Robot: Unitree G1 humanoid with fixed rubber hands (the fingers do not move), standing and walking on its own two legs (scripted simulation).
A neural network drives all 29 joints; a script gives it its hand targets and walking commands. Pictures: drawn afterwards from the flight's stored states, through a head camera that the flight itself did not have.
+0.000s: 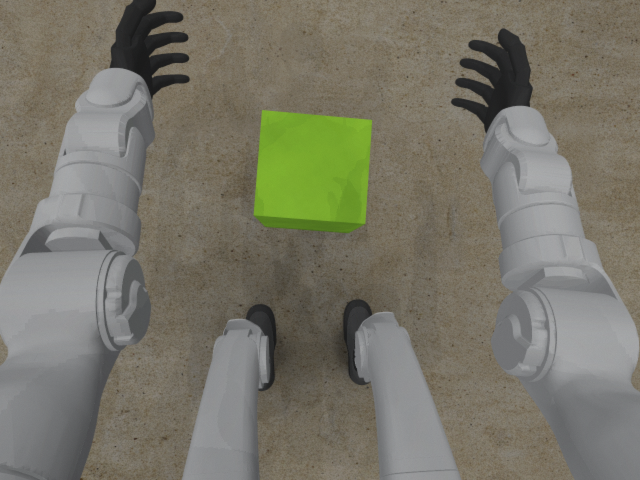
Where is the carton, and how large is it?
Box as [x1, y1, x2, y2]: [254, 110, 371, 232]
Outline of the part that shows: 262,110 254,215 265,226 349,232 362,225 365,220 371,120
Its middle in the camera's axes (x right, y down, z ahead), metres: -0.02 -0.14 +0.86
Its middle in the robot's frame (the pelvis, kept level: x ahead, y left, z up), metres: +0.52 -0.02 -0.52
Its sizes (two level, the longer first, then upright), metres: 0.210 0.200 0.250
